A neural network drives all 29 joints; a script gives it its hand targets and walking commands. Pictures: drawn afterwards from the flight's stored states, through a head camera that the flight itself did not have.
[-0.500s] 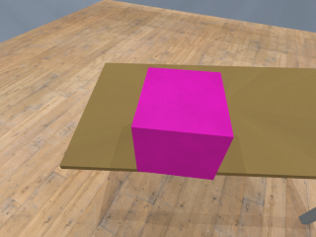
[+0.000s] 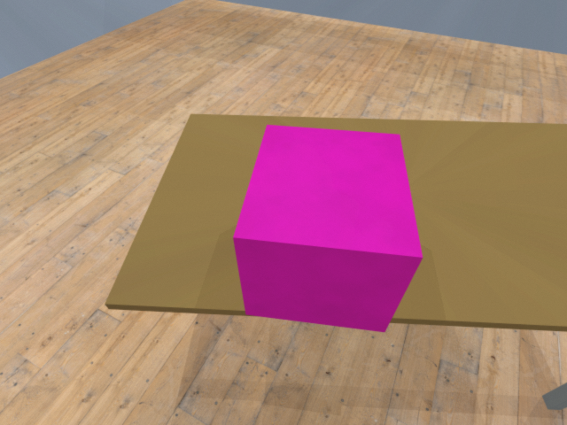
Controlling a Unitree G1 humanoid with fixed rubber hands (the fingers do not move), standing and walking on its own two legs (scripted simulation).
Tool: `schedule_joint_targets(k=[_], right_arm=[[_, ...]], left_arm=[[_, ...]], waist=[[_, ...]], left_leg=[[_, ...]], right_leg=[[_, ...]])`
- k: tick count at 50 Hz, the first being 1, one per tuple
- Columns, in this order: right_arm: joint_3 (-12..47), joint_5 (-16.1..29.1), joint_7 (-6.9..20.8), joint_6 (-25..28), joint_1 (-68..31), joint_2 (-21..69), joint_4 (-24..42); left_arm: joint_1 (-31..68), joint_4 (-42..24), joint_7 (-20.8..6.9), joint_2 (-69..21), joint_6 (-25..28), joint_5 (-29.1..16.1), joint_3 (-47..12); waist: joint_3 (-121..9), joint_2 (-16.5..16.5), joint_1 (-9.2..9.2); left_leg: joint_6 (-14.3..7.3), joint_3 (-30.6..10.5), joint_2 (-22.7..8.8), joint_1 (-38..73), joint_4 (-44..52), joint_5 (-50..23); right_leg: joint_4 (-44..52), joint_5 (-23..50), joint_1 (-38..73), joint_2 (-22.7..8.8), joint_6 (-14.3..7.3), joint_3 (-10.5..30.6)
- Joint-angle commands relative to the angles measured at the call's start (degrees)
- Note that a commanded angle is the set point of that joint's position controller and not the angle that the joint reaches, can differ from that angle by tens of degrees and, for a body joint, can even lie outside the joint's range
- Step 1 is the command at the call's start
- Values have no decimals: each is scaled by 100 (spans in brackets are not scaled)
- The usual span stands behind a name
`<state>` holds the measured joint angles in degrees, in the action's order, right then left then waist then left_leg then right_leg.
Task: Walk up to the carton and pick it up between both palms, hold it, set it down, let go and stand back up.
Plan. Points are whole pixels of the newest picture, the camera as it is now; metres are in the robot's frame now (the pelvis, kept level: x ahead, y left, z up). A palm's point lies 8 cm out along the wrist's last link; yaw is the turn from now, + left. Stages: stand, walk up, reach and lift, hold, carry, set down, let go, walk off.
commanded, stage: stand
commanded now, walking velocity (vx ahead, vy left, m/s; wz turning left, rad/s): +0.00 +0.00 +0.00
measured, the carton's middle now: (323, 223) +0.47 -0.07 -0.02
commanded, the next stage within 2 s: none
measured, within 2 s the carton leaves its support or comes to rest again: neither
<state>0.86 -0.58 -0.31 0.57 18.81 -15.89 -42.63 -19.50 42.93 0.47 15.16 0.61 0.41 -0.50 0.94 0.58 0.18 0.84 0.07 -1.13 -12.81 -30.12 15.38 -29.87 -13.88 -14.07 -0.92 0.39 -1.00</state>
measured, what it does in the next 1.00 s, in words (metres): stands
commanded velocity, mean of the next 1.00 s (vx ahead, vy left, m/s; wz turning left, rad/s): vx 0.00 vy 0.00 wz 0.00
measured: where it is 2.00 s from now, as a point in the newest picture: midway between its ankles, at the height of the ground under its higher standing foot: outside the picture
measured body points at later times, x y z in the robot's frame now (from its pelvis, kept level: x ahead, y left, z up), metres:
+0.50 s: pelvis +0.00 -0.01 +0.00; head +0.00 -0.01 +0.45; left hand +0.08 +0.26 -0.12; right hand +0.07 -0.27 -0.12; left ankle +0.01 +0.13 -0.73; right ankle +0.03 -0.12 -0.73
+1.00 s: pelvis +0.00 -0.01 +0.00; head +0.00 -0.01 +0.45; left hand +0.07 +0.26 -0.12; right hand +0.06 -0.27 -0.13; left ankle +0.01 +0.13 -0.73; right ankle +0.03 -0.12 -0.73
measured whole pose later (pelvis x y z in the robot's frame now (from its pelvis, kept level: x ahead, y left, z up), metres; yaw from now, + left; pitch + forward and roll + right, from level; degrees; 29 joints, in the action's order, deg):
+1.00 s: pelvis +0.00 -0.01 +0.00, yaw +0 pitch -2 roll +0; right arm 0.5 -0.5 -0.9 0.4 19.7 -15.7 -46.1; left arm -19.1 45.4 0.7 14.8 0.5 0.3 -0.3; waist 1.2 0.8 0.0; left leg 1.4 -0.4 -1.6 -11.2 -27.8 14.5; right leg -27.9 -13.3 -12.6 -0.4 -0.2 -1.4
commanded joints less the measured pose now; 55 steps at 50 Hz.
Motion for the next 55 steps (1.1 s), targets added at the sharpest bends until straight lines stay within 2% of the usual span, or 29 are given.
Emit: schedule_joint_targets(k=[1, 4, 6, 11, 14, 15, 17, 24, 27, 28, 32, 40, 41, 42, 49, 50, 55], right_arm=[[-197, 9, -34, 87, 147, -690, 319], [-222, 5, -36, 91, 116, -692, 320], [-227, 7, -36, 98, 114, -703, 307], [-220, 5, -39, 75, 116, -647, 233], [-210, 0, -41, 55, 177, -648, 213], [-216, -12, -44, 62, 136, -649, 206], [-223, -11, -42, 75, 147, -681, 181], [-211, 6, -52, 78, 152, -639, 161], [-209, 5, -55, 78, 198, -664, 119], [-221, -4, -56, 76, 194, -691, 111], [-220, 1, -62, 83, 236, -640, 76], [-216, 28, -68, 61, 228, -655, 44], [-218, 12, -72, 63, 202, -685, 25], [-226, 23, -73, 67, 265, -654, 35], [-224, 10, -84, 53, 315, -656, -64], [-235, 1, -86, 56, 297, -671, -53], [-234, 18, -88, 57, 325, -635, -107]], left_arm=[[-129, -348, 24, 736, 91, 3, 197], [-111, -350, 33, 754, 103, 4, 188], [-88, -346, 30, 729, 107, 7, 193], [-88, -288, 32, 726, 86, -18, 195], [-95, -304, 30, 753, 76, -7, 208], [-63, -271, 30, 754, 79, -4, 209], [-76, -292, 27, 753, 90, -1, 212], [-54, -250, 40, 732, 85, -6, 191], [-30, -245, 41, 760, 84, -16, 195], [-60, -232, 41, 729, 74, -14, 192], [-88, -189, 49, 744, 83, -2, 212], [-80, -110, 44, 764, 76, -27, 201], [-105, -109, 44, 699, 77, -8, 197], [-86, -83, 46, 756, 77, -19, 209], [-121, -47, 49, 737, 72, -22, 207], [-117, -41, 50, 712, 73, -28, 211], [-170, 28, 53, 714, 50, -12, 215]], waist=[[194, -48, -30], [49, -129, -22], [-74, -52, -38], [166, -49, -33], [401, -164, -5], [408, -20, -23], [224, 11, 4], [143, -121, -17], [178, -85, -41], [67, 26, -30], [18, 35, -26], [207, -142, -25], [203, 12, -8], [162, 20, -40], [338, -113, -30], [269, -6, -24], [294, -25, -15]], left_leg=[[-207, -530, -400, -205, 644, -357], [-194, -520, -401, -127, 606, -461], [-179, -485, -412, -69, 626, -492], [-177, -498, -383, -183, 649, -319], [-162, -479, -368, -281, 671, -180], [-166, -503, -368, -247, 673, -245], [-163, -496, -376, -169, 692, -324], [-184, -503, -384, -109, 696, -396], [-171, -525, -393, -104, 721, -404], [-172, -504, -391, -114, 720, -331], [-182, -508, -392, -48, 729, -420], [-170, -504, -387, -68, 757, -345], [-171, -492, -385, -43, 737, -381], [-161, -505, -377, -82, 759, -369], [-151, -486, -394, -109, 788, -317], [-161, -486, -396, -89, 779, -306], [-165, -524, -386, -141, 855, -162]], right_leg=[[660, 291, -46, -378, -104, 577], [638, 424, 24, -408, -117, 581], [606, 467, 132, -397, -132, 546], [692, 202, -27, -412, -141, 595], [778, 84, -121, -414, -122, 602], [761, 136, -131, -439, -130, 621], [709, 236, -8, -404, -121, 569], [737, 260, 29, -406, -130, 577], [730, 245, 16, -412, -134, 572], [737, 194, 78, -419, -133, 566], [724, 287, 126, -409, -145, 570], [817, 205, 1, -428, -146, 595], [812, 242, 60, -420, -145, 596], [791, 230, 58, -424, -157, 591], [884, 137, 0, -409, -132, 569], [871, 147, 15, -418, -135, 579], [842, 42, 7, -407, -131, 595]])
